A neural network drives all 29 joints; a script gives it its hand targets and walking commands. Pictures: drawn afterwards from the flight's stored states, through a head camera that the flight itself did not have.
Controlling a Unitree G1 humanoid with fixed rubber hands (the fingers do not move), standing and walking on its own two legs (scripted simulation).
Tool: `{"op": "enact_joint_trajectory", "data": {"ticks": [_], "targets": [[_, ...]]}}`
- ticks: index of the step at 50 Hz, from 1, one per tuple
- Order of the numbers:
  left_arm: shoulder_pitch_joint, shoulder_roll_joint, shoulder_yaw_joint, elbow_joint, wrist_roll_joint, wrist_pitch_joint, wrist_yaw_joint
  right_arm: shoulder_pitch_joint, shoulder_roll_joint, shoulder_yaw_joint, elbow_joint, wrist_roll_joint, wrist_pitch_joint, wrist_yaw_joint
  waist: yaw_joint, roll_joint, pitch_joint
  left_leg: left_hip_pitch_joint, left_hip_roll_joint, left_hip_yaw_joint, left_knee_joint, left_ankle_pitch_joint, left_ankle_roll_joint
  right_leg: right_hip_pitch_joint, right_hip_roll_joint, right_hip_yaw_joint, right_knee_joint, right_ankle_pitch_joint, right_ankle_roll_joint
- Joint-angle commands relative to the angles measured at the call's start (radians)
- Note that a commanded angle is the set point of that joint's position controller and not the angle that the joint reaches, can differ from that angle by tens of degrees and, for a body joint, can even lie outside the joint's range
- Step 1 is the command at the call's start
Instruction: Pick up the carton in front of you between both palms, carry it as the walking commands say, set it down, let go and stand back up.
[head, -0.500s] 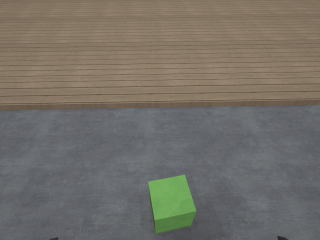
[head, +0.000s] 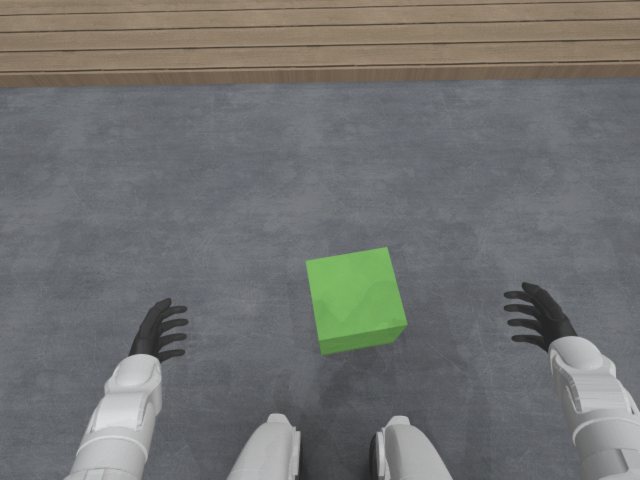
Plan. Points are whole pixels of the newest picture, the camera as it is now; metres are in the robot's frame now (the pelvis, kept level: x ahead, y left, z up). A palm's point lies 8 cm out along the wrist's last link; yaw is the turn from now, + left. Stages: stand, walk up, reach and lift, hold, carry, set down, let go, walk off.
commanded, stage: reach and lift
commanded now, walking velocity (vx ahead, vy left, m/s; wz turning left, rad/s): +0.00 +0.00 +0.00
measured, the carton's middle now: (352, 304) +0.47 -0.04 -0.60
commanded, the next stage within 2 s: none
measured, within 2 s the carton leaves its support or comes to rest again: neither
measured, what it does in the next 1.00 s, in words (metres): lowers itself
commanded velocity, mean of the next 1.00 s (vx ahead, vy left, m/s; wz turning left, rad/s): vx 0.00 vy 0.00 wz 0.00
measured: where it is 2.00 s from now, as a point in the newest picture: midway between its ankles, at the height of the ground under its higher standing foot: outside the picture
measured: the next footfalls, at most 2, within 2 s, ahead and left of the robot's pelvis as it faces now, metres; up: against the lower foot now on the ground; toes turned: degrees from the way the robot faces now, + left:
none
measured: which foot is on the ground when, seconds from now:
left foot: down 0.00-1.00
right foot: down 0.00-1.00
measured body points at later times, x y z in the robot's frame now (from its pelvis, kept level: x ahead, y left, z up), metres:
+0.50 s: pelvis -0.08 -0.02 -0.07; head +0.23 -0.04 +0.26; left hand +0.43 +0.18 -0.16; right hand +0.49 -0.23 -0.16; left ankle +0.02 +0.13 -0.69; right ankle +0.02 -0.12 -0.69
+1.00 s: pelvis -0.03 -0.02 -0.15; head +0.33 -0.04 +0.12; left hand +0.46 +0.17 -0.32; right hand +0.53 -0.19 -0.32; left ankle +0.02 +0.13 -0.69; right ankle +0.02 -0.13 -0.69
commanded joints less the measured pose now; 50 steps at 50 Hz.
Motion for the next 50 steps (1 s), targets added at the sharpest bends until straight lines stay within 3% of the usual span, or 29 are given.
{"op": "enact_joint_trajectory", "data": {"ticks": [1,2,3,4,5,8,9,10,11,12,14,15,16,18,20,23,27,30,31,33,34,36,38,41,42,46,48,49,50], "targets": [[-0.230,0.065,0.031,-0.041,-0.042,-0.047,0.061,-0.252,-0.139,-0.043,0.005,0.031,-0.045,-0.003,-0.012,-0.040,-0.609,-0.013,-0.050,0.001,0.058,0.621,-0.032,0.020,0.070,-0.005,0.057,0.539,0.010],[-0.218,0.085,0.050,-0.046,-0.043,-0.048,0.065,-0.251,-0.106,-0.021,0.044,0.067,-0.040,0.000,0.027,-0.031,-0.672,-0.015,-0.054,0.013,0.066,0.583,-0.037,0.057,0.070,0.019,0.063,0.547,0.016],[-0.284,0.051,0.054,-0.044,-0.032,-0.055,0.072,-0.301,-0.138,-0.041,0.057,0.043,-0.047,-0.002,-0.032,-0.074,-0.676,-0.114,-0.062,0.027,0.066,0.542,-0.045,0.089,0.058,0.021,0.074,0.641,0.007],[-0.351,0.069,0.050,-0.046,-0.043,-0.058,0.078,-0.370,-0.132,-0.044,0.059,0.035,-0.054,0.000,-0.034,-0.142,-0.732,-0.147,-0.056,0.028,0.066,0.491,-0.033,0.104,0.064,0.010,0.100,0.612,0.018],[-0.286,0.053,0.058,-0.007,-0.037,-0.049,0.081,-0.406,-0.137,-0.039,0.046,0.058,-0.043,-0.002,0.039,-0.031,-0.753,-0.112,-0.063,0.042,0.071,0.488,-0.038,0.097,0.057,0.012,0.083,0.571,0.015],[-0.526,0.073,0.081,-0.032,-0.037,-0.048,0.091,-0.637,-0.178,-0.064,0.049,0.048,-0.045,-0.002,0.005,-0.051,-0.805,-0.202,-0.064,0.034,0.076,0.397,-0.041,0.031,0.062,0.009,0.098,0.503,0.013],[-0.551,0.044,0.085,0.001,-0.029,-0.045,0.091,-0.718,-0.130,-0.037,0.076,0.064,-0.032,0.002,0.091,-0.042,-0.794,-0.248,-0.067,0.067,0.069,0.348,-0.038,0.007,0.054,0.015,0.078,0.430,0.016],[-0.623,0.074,0.099,-0.020,-0.028,-0.038,0.101,-0.800,-0.196,-0.086,0.054,0.036,-0.034,-0.001,0.035,-0.044,-0.849,-0.252,-0.064,0.067,0.074,0.306,-0.041,-0.001,0.054,0.005,0.093,0.387,0.022],[-0.710,0.062,0.106,-0.034,-0.033,-0.022,0.107,-0.824,-0.184,-0.053,0.106,0.065,-0.017,0.000,0.095,-0.013,-0.885,-0.217,-0.066,0.072,0.080,0.312,-0.053,-0.006,0.050,0.012,0.088,0.375,0.016],[-0.793,0.065,0.079,-0.034,-0.048,-0.015,0.115,-0.899,-0.200,-0.097,0.130,0.045,-0.005,-0.004,0.006,-0.038,-0.862,-0.246,-0.061,0.059,0.086,0.248,-0.052,-0.082,0.060,-0.008,0.097,0.330,0.021],[-0.837,0.011,0.141,0.096,-0.033,0.029,0.131,-1.049,-0.224,-0.051,0.241,0.036,0.018,0.011,0.065,-0.083,-0.795,-0.326,-0.060,0.099,0.070,0.076,-0.057,-0.120,0.052,-0.001,0.062,0.124,0.020],[-0.930,0.028,0.136,0.047,-0.053,0.034,0.133,-1.117,-0.206,-0.045,0.206,0.033,0.027,0.015,0.026,-0.115,-0.813,-0.368,-0.061,0.091,0.084,0.088,-0.054,-0.110,0.050,-0.013,0.093,0.155,0.020],[-1.030,-0.010,0.137,0.021,-0.061,0.039,0.140,-1.181,-0.230,-0.055,0.248,0.050,0.028,0.021,0.060,-0.065,-0.880,-0.360,-0.058,0.105,0.090,0.065,-0.051,-0.072,0.046,0.003,0.085,0.122,0.021],[-1.068,0.007,0.187,0.059,-0.040,0.057,0.157,-1.197,-0.248,-0.096,0.372,0.003,0.036,0.031,0.017,-0.085,-0.905,-0.320,-0.059,0.103,0.091,0.025,-0.070,-0.149,0.064,-0.039,0.095,0.078,0.012],[-1.124,-0.030,0.248,0.095,0.006,0.060,0.153,-1.299,-0.239,-0.059,0.398,-0.016,0.044,0.036,0.050,-0.098,-0.883,-0.379,-0.064,0.137,0.116,0.049,-0.081,-0.160,0.058,-0.016,0.094,0.086,0.012],[-1.161,-0.058,0.289,0.114,0.034,0.055,0.159,-1.365,-0.250,-0.119,0.394,-0.079,0.022,0.046,0.005,-0.133,-0.978,-0.354,-0.082,0.127,0.127,0.085,-0.073,-0.203,0.079,-0.050,0.116,0.147,0.007],[-1.090,-0.104,0.328,0.028,0.101,0.003,0.151,-1.325,-0.202,-0.162,0.374,-0.099,-0.012,0.043,0.063,-0.115,-1.143,-0.368,-0.103,0.135,0.123,0.297,-0.077,-0.027,0.093,-0.021,0.147,0.442,0.010],[-1.097,-0.079,0.380,0.021,0.147,-0.038,0.137,-1.365,-0.130,-0.144,0.292,-0.098,-0.037,0.050,0.120,-0.155,-1.091,-0.438,-0.108,0.134,0.155,0.337,-0.061,-0.078,0.091,-0.004,0.163,0.447,0.017],[-1.140,-0.117,0.335,-0.045,0.126,-0.048,0.137,-1.437,-0.182,-0.184,0.255,-0.113,-0.047,0.052,0.073,-0.139,-1.160,-0.486,-0.114,0.138,0.171,0.342,-0.073,-0.024,0.085,0.012,0.180,0.520,0.003],[-1.159,-0.038,0.387,-0.072,0.157,-0.068,0.133,-1.447,-0.101,-0.121,0.191,-0.103,-0.046,0.036,0.139,-0.257,-1.180,-0.617,-0.110,0.128,0.206,0.350,-0.042,0.049,0.069,0.031,0.242,0.593,0.029],[-1.151,-0.037,0.392,-0.044,0.167,-0.068,0.122,-1.439,-0.103,-0.147,0.224,-0.099,-0.045,0.022,0.134,-0.202,-1.141,-0.754,-0.121,0.160,0.179,0.295,-0.053,0.120,0.057,0.050,0.250,0.656,0.028],[-1.139,-0.096,0.372,0.028,0.141,-0.060,0.106,-1.434,-0.112,-0.158,0.268,-0.136,-0.041,0.006,0.065,-0.240,-1.086,-0.798,-0.113,0.146,0.231,0.266,-0.055,0.060,0.059,0.036,0.286,0.632,0.029],[-1.072,-0.105,0.406,0.051,0.159,-0.084,0.097,-1.384,-0.093,-0.164,0.306,-0.151,-0.043,-0.003,0.113,-0.267,-1.046,-0.863,-0.113,0.147,0.269,0.287,-0.060,-0.015,0.053,0.053,0.339,0.693,0.019],[-0.993,-0.128,0.414,0.124,0.141,-0.095,0.086,-1.262,-0.068,-0.188,0.353,-0.194,-0.052,-0.017,0.056,-0.233,-1.096,-0.909,-0.118,0.147,0.362,0.345,-0.078,-0.108,0.053,0.050,0.427,0.825,0.016],[-0.993,-0.202,0.378,0.165,0.129,-0.096,0.073,-1.245,-0.051,-0.187,0.393,-0.204,-0.055,-0.021,0.022,-0.228,-1.049,-0.929,-0.114,0.135,0.406,0.317,-0.087,-0.164,0.053,0.043,0.465,0.770,0.013],[-0.976,-0.147,0.358,0.118,0.114,-0.148,0.100,-1.224,-0.108,-0.206,0.348,-0.164,-0.101,-0.048,0.040,-0.105,-1.152,-0.895,-0.115,0.114,0.557,0.475,-0.099,-0.448,0.074,0.047,0.588,0.747,-0.005],[-1.035,-0.135,0.338,0.110,0.081,-0.163,0.117,-1.246,-0.075,-0.149,0.252,-0.098,-0.125,-0.061,0.007,-0.105,-1.227,-0.787,-0.092,0.077,0.658,0.587,-0.064,-0.616,0.096,0.021,0.640,0.674,0.013],[-0.997,-0.115,0.294,0.092,0.079,-0.173,0.120,-1.174,-0.118,-0.142,0.351,-0.079,-0.130,-0.064,0.024,-0.033,-1.190,-0.774,-0.107,0.093,0.677,0.552,-0.091,-0.719,0.084,0.013,0.665,0.606,-0.002],[-1.056,-0.106,0.263,0.097,0.057,-0.162,0.125,-1.243,-0.165,-0.120,0.312,-0.054,-0.138,-0.064,-0.024,-0.036,-1.185,-0.729,-0.085,0.060,0.742,0.513,-0.080,-0.798,0.078,0.007,0.694,0.513,0.012]]}}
